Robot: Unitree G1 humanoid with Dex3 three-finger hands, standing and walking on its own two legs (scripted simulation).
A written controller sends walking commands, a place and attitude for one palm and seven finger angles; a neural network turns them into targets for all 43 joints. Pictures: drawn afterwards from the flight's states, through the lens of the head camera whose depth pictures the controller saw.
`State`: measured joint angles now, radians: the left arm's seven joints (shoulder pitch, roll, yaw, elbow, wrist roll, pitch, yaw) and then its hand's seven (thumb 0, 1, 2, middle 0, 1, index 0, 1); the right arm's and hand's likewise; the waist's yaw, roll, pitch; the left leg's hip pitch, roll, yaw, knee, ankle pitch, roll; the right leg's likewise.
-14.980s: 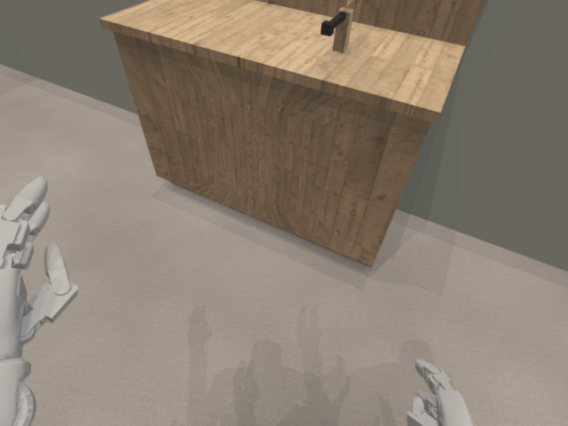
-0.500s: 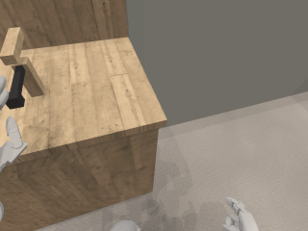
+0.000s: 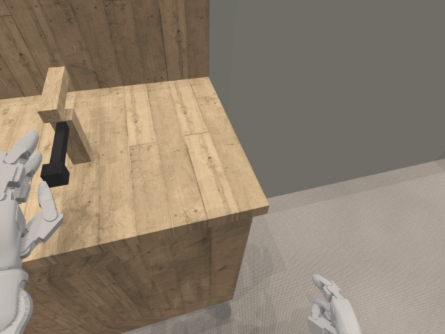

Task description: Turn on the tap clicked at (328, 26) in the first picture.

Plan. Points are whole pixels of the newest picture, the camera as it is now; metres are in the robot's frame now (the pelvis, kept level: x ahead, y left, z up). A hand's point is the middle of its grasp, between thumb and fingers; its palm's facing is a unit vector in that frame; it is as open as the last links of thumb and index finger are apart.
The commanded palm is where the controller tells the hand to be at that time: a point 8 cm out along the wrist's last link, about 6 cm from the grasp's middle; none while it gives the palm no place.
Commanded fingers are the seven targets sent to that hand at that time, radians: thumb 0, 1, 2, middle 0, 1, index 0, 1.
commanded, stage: come to a stop and stand still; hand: left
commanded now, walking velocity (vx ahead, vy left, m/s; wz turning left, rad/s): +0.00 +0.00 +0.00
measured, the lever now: (55, 174) +0.30 +0.30 +0.15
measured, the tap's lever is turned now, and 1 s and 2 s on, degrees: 0 0 0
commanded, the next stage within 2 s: look again from close up in 0.24 s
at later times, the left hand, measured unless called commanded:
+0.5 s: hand (35, 197) +0.23 +0.28 +0.18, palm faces +0.44 -0.82 -0.37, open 7.4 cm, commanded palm +0.15 +0.29 +0.17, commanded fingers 0.00 0.90 0.90 -0.20 -0.30 -0.20 -0.30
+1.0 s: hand (46, 219) +0.21 +0.26 +0.16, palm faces +0.36 -0.86 -0.35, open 7.4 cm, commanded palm +0.15 +0.29 +0.17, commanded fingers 0.00 0.90 0.90 -0.20 -0.30 -0.20 -0.30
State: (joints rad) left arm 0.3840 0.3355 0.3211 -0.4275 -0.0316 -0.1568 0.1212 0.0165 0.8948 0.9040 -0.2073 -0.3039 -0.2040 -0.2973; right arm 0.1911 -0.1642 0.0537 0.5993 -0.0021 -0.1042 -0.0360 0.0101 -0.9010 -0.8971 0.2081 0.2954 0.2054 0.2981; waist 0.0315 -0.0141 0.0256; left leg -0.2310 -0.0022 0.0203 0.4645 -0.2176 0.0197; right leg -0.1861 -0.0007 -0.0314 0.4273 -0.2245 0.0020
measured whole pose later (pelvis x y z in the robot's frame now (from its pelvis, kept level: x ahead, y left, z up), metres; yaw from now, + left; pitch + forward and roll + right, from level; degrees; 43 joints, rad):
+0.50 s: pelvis -0.01 +0.01 +0.00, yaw -1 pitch -1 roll -1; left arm 0.26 0.41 0.42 -0.35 -0.04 -0.22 0.10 0.02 0.90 0.90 -0.20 -0.30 -0.20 -0.30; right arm 0.19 -0.20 0.01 0.58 0.01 -0.14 0.01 0.01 -0.90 -0.90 0.21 0.29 0.20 0.30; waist 0.04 -0.02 0.07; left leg -0.26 0.00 0.04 0.48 -0.21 0.03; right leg -0.21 0.00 -0.01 0.43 -0.20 0.01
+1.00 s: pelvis -0.02 +0.02 +0.00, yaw -2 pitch -1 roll -1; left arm 0.36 0.37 0.37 -0.49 -0.03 -0.23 0.09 0.02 0.90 0.90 -0.20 -0.30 -0.20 -0.30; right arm 0.16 -0.15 0.03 0.55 0.00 -0.16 0.00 0.01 -0.90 -0.90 0.21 0.30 0.20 0.30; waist 0.04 -0.06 0.10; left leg -0.28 -0.01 0.05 0.51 -0.21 0.04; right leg -0.24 -0.01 0.00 0.47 -0.21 0.02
